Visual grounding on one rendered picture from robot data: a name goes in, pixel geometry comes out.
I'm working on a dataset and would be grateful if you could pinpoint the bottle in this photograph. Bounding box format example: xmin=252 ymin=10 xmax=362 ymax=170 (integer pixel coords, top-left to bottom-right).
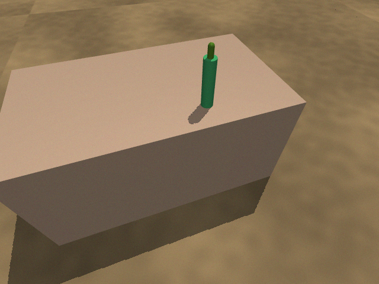
xmin=201 ymin=42 xmax=218 ymax=108

